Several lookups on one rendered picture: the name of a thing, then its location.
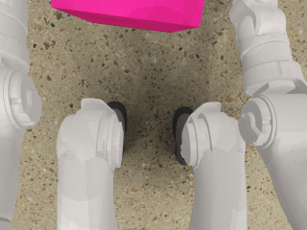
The robot left foot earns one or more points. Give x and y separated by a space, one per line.
121 113

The robot left upper arm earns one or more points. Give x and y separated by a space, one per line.
20 107

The carton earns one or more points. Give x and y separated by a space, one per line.
166 16

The robot right forearm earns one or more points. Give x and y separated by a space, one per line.
264 48

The robot left forearm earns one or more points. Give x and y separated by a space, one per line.
13 35

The robot right upper arm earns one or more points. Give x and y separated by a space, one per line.
276 124

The left robot thigh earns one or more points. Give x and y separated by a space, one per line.
85 172

